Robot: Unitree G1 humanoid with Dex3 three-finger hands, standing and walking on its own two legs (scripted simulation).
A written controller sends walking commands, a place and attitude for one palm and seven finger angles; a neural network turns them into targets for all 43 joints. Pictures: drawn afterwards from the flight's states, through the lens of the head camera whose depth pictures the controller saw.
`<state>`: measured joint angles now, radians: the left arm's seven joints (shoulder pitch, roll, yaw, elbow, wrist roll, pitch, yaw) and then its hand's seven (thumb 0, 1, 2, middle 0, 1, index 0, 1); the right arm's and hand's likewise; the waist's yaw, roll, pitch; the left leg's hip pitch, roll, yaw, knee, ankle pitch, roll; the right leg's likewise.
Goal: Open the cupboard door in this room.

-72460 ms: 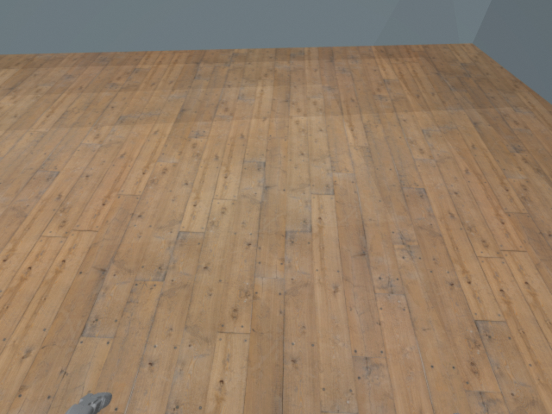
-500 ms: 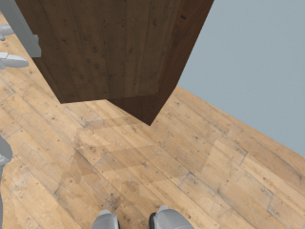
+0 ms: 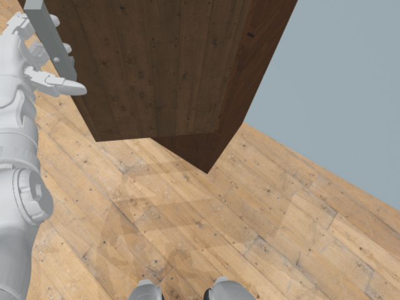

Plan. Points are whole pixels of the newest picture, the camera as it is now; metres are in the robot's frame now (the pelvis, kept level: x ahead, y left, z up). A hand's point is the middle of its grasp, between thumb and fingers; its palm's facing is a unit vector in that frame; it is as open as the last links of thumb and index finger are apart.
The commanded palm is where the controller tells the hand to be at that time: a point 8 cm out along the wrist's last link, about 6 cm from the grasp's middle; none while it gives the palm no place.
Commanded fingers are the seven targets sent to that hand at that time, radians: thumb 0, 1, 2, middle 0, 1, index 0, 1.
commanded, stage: slide the fingers in behind the handle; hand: left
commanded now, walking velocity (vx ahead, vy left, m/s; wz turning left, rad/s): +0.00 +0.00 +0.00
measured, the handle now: (56, 39) +0.60 +0.22 +0.12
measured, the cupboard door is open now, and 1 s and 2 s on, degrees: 42 42 53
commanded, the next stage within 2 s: close the thumb around the handle in 0.62 s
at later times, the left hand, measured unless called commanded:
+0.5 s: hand (66, 60) +0.54 +0.19 +0.13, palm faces +0.06 -1.00 -0.01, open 14.1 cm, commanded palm +0.51 +0.23 +0.12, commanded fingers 0.00 -0.50 0.30 -0.30 -1.20 -0.30 -1.20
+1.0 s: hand (61, 62) +0.54 +0.20 +0.12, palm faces +0.05 -1.00 +0.01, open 11.7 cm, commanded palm +0.52 +0.24 +0.12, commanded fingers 0.00 0.34 0.66 -0.36 -1.29 -0.36 -1.29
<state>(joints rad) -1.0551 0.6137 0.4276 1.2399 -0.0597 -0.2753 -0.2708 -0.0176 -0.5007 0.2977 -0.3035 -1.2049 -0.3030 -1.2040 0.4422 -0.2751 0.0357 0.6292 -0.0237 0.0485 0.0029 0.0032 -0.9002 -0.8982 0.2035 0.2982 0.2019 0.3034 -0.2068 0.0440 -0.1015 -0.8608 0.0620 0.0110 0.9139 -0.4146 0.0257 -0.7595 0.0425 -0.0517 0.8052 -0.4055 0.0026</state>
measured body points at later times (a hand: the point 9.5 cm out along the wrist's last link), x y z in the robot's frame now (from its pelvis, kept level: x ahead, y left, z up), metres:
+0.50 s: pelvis +0.00 -0.01 +0.00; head +0.12 +0.01 +0.43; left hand +0.53 +0.24 +0.13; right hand -0.05 -0.28 -0.10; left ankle +0.00 +0.10 -0.69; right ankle -0.02 -0.13 -0.69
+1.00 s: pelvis +0.00 -0.01 +0.00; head +0.12 +0.01 +0.44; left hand +0.53 +0.25 +0.12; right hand -0.03 -0.27 -0.10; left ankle +0.00 +0.10 -0.69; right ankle -0.02 -0.13 -0.69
